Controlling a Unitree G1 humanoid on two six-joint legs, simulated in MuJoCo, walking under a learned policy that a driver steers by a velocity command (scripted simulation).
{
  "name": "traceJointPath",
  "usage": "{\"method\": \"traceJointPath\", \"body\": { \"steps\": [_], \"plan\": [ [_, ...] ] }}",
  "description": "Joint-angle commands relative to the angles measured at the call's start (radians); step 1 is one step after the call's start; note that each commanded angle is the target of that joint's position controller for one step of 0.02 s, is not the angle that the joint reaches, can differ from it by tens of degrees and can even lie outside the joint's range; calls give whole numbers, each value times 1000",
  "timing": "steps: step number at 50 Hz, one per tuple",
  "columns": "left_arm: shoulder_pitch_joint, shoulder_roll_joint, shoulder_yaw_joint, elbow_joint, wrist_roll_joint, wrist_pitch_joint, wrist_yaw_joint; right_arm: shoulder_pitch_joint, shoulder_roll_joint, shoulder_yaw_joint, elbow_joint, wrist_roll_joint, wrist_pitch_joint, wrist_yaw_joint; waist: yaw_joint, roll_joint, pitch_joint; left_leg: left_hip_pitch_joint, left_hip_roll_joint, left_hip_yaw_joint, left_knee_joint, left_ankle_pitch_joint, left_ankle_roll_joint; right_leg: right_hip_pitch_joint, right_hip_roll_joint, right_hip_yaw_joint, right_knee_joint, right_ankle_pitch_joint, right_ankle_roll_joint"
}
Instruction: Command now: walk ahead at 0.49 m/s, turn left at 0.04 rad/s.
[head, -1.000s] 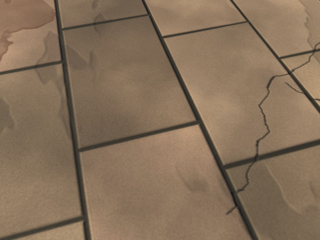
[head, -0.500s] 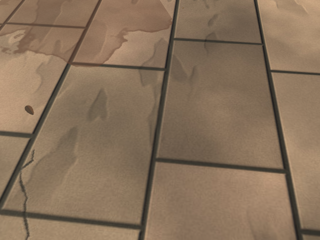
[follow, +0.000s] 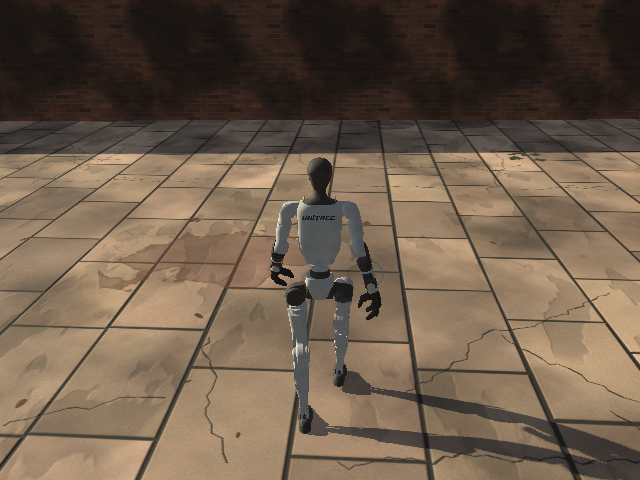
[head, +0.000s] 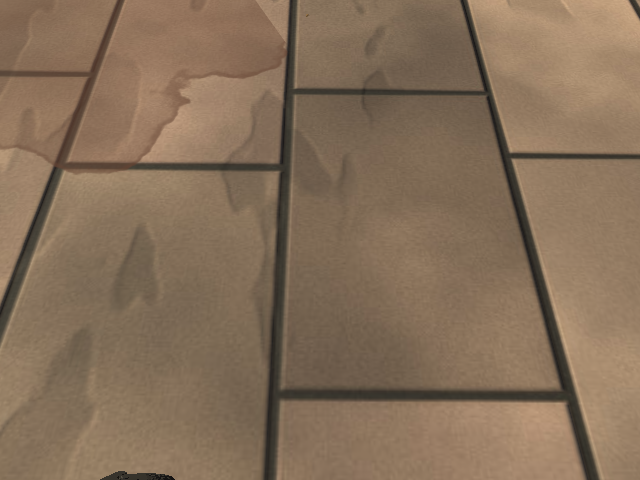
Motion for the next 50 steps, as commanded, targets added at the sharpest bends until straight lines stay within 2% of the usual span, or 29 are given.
{"method": "traceJointPath", "body": {
  "steps": [1,2,3,4,5,6,7,8,9,10,13,16,19,23,24,26,27,28,29,30,31,32,33,35,37,40,43,46,50],
  "plan": [
    [34,98,28,-43,-2,-20,19,-14,-175,-36,-23,-11,-10,-16,84,117,-3,-45,295,-60,178,1092,61,185,82,-29,-55,-88,-57],
    [164,121,39,0,-3,-25,30,-29,-188,-39,-19,-19,-5,-16,139,121,-80,-33,280,-34,334,1163,49,313,115,-40,-85,-118,-81],
    [327,149,52,51,6,-34,42,-37,-188,-37,-19,-15,-1,-17,211,99,-172,-135,249,3,552,1041,35,543,83,-7,-132,-88,-115],
    [463,244,79,73,28,-35,56,6,-130,-20,-54,2,-7,-13,228,-36,-306,-387,177,56,889,655,10,822,-164,304,-136,-216,-190],
    [453,286,92,82,13,-29,49,89,-84,-19,-54,8,-6,0,153,-217,-378,-692,-16,19,1186,-174,-22,976,-361,798,-263,-177,-325],
    [364,233,84,80,-31,-25,39,-30,-144,-30,-70,-22,-5,-3,141,-72,-260,-788,55,-80,1216,-107,-5,881,-290,774,-320,-230,-289],
    [279,183,74,67,-36,-24,38,-99,-140,-27,-93,-17,-15,3,111,-32,-120,-809,104,-71,1165,-8,-5,726,-265,615,-350,-205,-265],
    [244,143,65,68,-28,-27,35,-133,-129,-23,-98,-18,-21,6,90,14,-61,-781,136,-60,1103,34,-9,621,-219,532,-379,-114,-241],
    [236,125,59,78,-28,-32,37,-138,-121,-21,-102,-27,-12,8,60,14,-23,-744,155,-58,1058,42,-23,538,-175,466,-395,-23,-221],
    [234,113,55,89,-30,-37,38,-121,-109,-18,-102,-34,2,11,34,-3,-26,-693,167,-57,1015,43,-41,482,-145,416,-413,22,-210],
    [271,146,67,109,-35,-51,38,-157,-86,-11,-118,-39,28,19,24,-8,-22,-686,177,-29,919,61,-85,410,-108,352,-455,57,-226],
    [319,160,74,122,-36,-49,40,-315,-85,-8,-170,-35,32,19,58,-10,31,-757,190,-10,752,189,-121,387,-80,336,-496,6,-214],
    [376,165,81,135,-37,-47,38,-431,-78,-2,-202,-27,29,21,106,-22,22,-756,171,-7,599,314,-133,438,-58,328,-465,39,-179],
    [433,176,86,139,-25,-41,46,-538,-87,0,-240,-15,21,21,148,-36,6,-742,135,-11,489,325,-129,531,-72,365,-380,153,-161],
    [429,182,88,135,-21,-40,50,-544,-94,-1,-247,-14,17,20,144,-42,3,-721,129,-20,462,306,-122,547,-82,383,-356,175,-153],
    [387,203,96,116,-17,-37,59,-485,-119,-9,-237,-12,7,16,104,-53,-10,-605,113,-32,394,238,-102,538,-94,417,-302,201,-122],
    [360,215,99,106,-16,-38,59,-413,-136,-17,-216,-11,0,10,70,-55,-32,-500,95,-26,365,194,-88,517,-87,424,-243,246,-106],
    [344,213,99,102,-20,-41,54,-289,-162,-30,-179,-16,-12,-1,11,-11,-90,-333,92,-24,303,191,-65,483,-36,392,-94,276,-84],
    [344,162,85,82,-32,-49,45,-144,-227,-48,-162,-38,-25,-17,-46,87,-214,-121,250,-175,263,51,-18,388,36,323,156,133,-58],
    [435,53,62,47,-64,-49,47,-81,-321,-70,-170,-60,-14,-27,-20,302,-341,145,530,-583,188,-93,73,93,181,191,445,-418,-19],
    [453,124,68,57,-35,-36,53,-122,-285,-73,-166,-42,3,-24,15,287,-320,77,556,-778,114,-218,121,-29,131,175,574,-499,-28],
    [394,155,77,72,-20,-25,51,-192,-187,-51,-183,-35,6,-20,29,137,-173,-54,508,-630,103,-242,103,-46,71,184,610,-404,-32],
    [334,143,75,65,-17,-22,40,-236,-131,-37,-180,-29,4,-15,35,78,-93,-159,451,-471,90,-104,82,-25,40,172,577,-330,-24],
    [304,120,74,58,-1,-3,21,-232,-102,-28,-158,-24,-7,-15,57,140,-43,-254,373,-262,61,130,45,22,1,155,524,-284,-7],
    [291,103,70,51,2,15,9,-199,-104,-32,-136,-14,-26,-9,66,144,-47,-264,360,-175,53,296,49,27,0,141,528,-253,3],
    [201,89,64,13,3,25,-6,-166,-116,-41,-112,-5,-38,-4,65,126,-31,-235,370,-79,27,409,66,-60,-17,133,503,-172,15],
    [97,78,54,-25,1,23,-16,-135,-111,-42,-86,-8,-34,-3,50,117,0,-221,352,17,11,452,65,-104,-23,106,387,-77,27],
    [-8,55,37,-61,-2,16,-29,-118,-124,-47,-68,-9,-32,-4,29,118,26,-228,335,104,9,465,48,-43,-21,52,197,17,17],
    [-98,63,31,-101,5,16,-34,-61,-154,-56,-32,-9,-18,-14,8,113,49,-138,367,162,49,566,32,9,0,-20,50,-55,-29]
  ]
}}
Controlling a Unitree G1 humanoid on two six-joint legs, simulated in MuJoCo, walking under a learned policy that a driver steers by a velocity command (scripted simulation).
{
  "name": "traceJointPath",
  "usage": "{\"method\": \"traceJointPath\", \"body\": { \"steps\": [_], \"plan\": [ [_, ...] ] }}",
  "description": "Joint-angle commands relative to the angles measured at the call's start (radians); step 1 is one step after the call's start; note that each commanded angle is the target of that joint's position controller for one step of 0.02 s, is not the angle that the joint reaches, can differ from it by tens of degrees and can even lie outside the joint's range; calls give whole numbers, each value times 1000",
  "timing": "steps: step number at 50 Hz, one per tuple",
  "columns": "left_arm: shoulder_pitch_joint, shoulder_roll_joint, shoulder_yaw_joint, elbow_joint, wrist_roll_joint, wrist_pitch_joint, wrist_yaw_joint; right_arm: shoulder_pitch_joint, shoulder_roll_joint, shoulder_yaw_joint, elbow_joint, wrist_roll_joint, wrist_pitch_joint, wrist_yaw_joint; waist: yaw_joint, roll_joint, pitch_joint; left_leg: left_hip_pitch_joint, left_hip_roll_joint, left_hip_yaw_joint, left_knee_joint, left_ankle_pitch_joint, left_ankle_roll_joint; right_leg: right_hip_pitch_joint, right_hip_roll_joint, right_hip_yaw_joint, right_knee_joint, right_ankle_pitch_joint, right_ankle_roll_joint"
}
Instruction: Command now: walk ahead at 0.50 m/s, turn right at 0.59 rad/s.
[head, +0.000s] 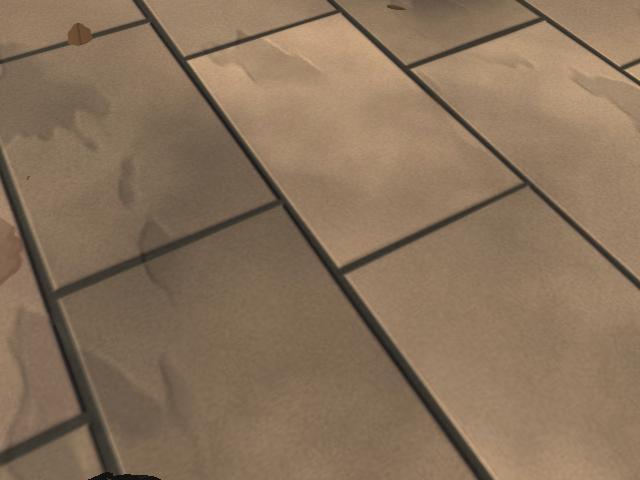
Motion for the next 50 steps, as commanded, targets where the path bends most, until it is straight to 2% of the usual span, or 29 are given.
{"method": "traceJointPath", "body": {
  "steps": [1,3,4,5,6,7,8,9,10,11,12,13,16,19,22,26,28,29,30,31,32,33,35,36,38,40,50],
  "plan": [
    [-99,45,3,-96,6,-12,-1,9,-162,-36,-34,0,0,-11,19,123,42,3,274,-52,-8,642,99,47,33,-65,-92,-67,-42],
    [-37,62,13,-83,11,-13,11,19,-195,-42,-20,-1,15,-18,54,144,-12,43,278,-12,158,958,88,166,103,-103,-124,-174,-84],
    [66,75,23,-53,18,-22,19,23,-201,-41,-15,1,25,-21,97,136,-65,24,272,-4,324,1042,83,288,144,-96,-168,-183,-109],
    [237,99,39,5,31,-35,34,15,-197,-37,-21,8,29,-21,175,94,-158,-86,244,15,559,915,55,519,152,-56,-260,-93,-138],
    [331,197,65,22,41,-39,53,45,-118,-16,-68,21,24,-12,183,-58,-290,-397,177,16,887,366,12,841,-109,259,-263,-23,-208],
    [305,279,83,-11,-4,-32,64,54,-99,-13,-124,30,25,-7,145,-193,-413,-649,-6,-91,1196,-297,-36,980,-391,729,-345,421,-358],
    [328,234,77,5,-31,-25,79,-44,-151,-27,-117,16,33,-12,174,3,-360,-677,53,-230,1193,-182,-32,919,-334,531,-321,692,-333],
    [268,179,60,20,-35,-32,88,-73,-106,-11,-122,32,27,-11,138,-16,-241,-680,78,-237,1140,-128,-26,801,-294,389,-324,806,-310],
    [220,120,42,27,-36,-35,90,-65,-95,-7,-102,24,28,-11,94,24,-145,-648,107,-241,1035,-106,-21,679,-231,301,-360,749,-245],
    [181,94,31,29,-41,-39,93,-60,-102,-11,-94,3,43,-10,61,20,-98,-599,116,-245,973,-88,-22,587,-183,253,-392,702,-207],
    [147,77,22,27,-37,-41,91,-15,-98,-12,-73,-9,63,-6,30,10,-97,-530,110,-241,935,-71,-25,521,-158,208,-419,696,-189],
    [152,80,19,34,-34,-48,88,-1,-93,-14,-65,-13,76,-2,21,9,-105,-490,92,-232,912,-50,-27,490,-145,185,-427,745,-183],
    [165,100,20,61,-24,-62,83,-1,-63,-12,-54,-4,90,4,7,-4,-123,-472,71,-221,818,27,-33,469,-117,124,-447,774,-173],
    [188,81,9,91,-24,-59,87,-72,-57,-11,-58,-6,96,0,29,-35,-103,-480,70,-220,685,93,-31,479,-94,99,-452,694,-146],
    [226,79,4,124,-19,-54,92,-140,-52,-6,-62,-2,101,-9,59,-48,-88,-456,62,-219,565,116,-22,499,-108,113,-449,626,-142],
    [236,69,-5,159,-11,-44,100,-156,-49,-2,-42,3,99,-26,74,-49,-61,-374,38,-220,423,53,1,501,-134,158,-411,542,-151],
    [216,63,-11,172,-19,-38,108,-130,-35,3,-22,3,91,-34,53,-31,-45,-285,32,-218,257,83,21,483,-131,182,-373,440,-132],
    [211,58,-13,178,-26,-37,112,-107,-37,7,-10,-1,80,-38,33,7,-46,-183,62,-253,122,248,29,443,-111,188,-353,320,-92],
    [242,35,-21,177,-23,-41,114,-76,-93,-2,5,-9,67,-44,54,77,-80,-75,165,-355,109,481,42,400,-61,174,-318,155,-50],
    [366,9,-21,209,-32,-36,113,-122,-141,-7,6,0,64,-42,140,180,-77,-83,254,-433,151,705,119,392,29,127,-340,-117,-26],
    [369,18,-22,251,-26,-21,120,-154,-90,3,8,12,65,-31,111,170,-74,-168,263,-438,146,657,150,474,46,111,-375,-204,-15],
    [336,32,-19,258,-23,-14,123,-179,-58,12,11,9,65,-23,106,153,-37,-215,214,-411,128,535,118,502,40,129,-410,-161,-13],
    [269,60,-9,265,-27,-11,119,-171,-50,14,32,11,68,-26,76,130,-15,-222,136,-353,112,400,65,525,13,149,-422,-43,-19],
    [264,53,-10,272,-28,-11,117,-156,-52,14,50,15,69,-31,73,126,-19,-208,124,-343,106,379,58,526,1,153,-427,-13,-19],
    [270,27,-19,299,-30,-15,120,-147,-51,12,74,17,70,-34,70,86,-22,-172,120,-339,107,383,58,518,-6,153,-439,-3,-12],
    [270,17,-22,324,-29,-15,126,-150,-45,13,90,15,70,-34,66,56,-18,-160,123,-339,107,389,63,516,-6,151,-447,-10,-6],
    [280,-3,-35,404,-28,-10,136,-145,-25,24,175,12,75,-36,65,38,5,-171,109,-336,88,339,64,518,-17,147,-452,-22,-3]
  ]
}}
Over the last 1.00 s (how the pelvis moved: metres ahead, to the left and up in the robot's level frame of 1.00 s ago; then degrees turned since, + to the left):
0.54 -0.05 0.01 -30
